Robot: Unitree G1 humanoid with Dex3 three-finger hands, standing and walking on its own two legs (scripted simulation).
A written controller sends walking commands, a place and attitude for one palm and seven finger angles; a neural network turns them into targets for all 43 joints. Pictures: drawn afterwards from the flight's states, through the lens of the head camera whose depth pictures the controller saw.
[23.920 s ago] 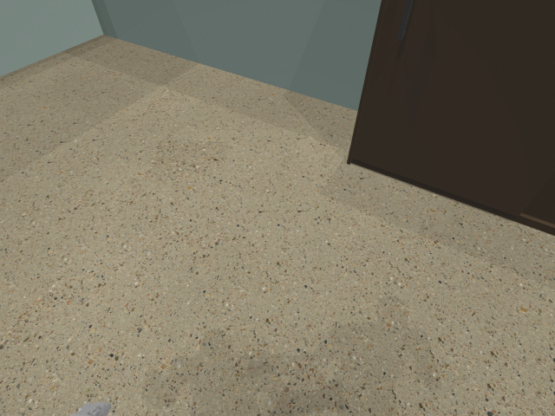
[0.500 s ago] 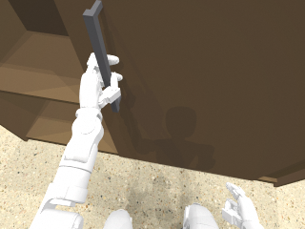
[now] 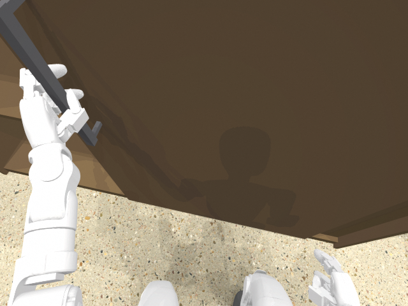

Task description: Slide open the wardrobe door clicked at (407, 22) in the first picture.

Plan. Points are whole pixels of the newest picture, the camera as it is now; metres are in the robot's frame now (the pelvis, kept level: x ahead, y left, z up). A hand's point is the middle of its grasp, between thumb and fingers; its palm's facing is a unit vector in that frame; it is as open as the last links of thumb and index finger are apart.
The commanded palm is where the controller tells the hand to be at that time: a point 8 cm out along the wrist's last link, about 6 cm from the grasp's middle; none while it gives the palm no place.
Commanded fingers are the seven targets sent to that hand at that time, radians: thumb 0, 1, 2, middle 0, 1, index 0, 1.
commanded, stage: stop walking and hold the door there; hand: left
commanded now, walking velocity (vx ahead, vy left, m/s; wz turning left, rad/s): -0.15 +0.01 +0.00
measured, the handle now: (64, 88) +0.40 +0.34 +0.11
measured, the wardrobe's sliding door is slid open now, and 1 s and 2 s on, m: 0.67 0.67 0.67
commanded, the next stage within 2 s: none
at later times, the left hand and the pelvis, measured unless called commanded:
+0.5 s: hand (74, 114) +0.36 +0.31 +0.10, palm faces +0.56 -0.78 -0.26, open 6.3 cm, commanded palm +0.32 +0.32 +0.08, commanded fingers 0.00 0.90 0.90 -0.45 -1.40 -0.45 -1.40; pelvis +0.00 -0.02 -0.02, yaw -5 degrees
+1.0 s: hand (72, 114) +0.36 +0.31 +0.10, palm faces +0.48 -0.84 -0.27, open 6.1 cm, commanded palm +0.32 +0.32 +0.08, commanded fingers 0.00 0.90 0.90 -0.45 -1.40 -0.45 -1.40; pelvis -0.06 +0.00 +0.00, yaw -9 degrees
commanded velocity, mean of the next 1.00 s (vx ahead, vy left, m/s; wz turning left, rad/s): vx -0.04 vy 0.07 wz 0.00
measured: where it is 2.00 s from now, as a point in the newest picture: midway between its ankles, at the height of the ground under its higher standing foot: outside the picture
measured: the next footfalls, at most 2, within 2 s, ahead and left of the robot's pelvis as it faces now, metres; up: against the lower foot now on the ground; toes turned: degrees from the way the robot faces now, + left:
right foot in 0.14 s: +0.12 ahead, -0.18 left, +0.00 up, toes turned -9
left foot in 0.46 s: +0.09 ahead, +0.08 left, +0.00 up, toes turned -1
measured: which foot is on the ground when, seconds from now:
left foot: down 0.00-0.14, up 0.16-0.44, down 0.46-1.00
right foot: up 0.00-0.12, down 0.14-0.46, up 0.48-0.70, down 0.72-1.00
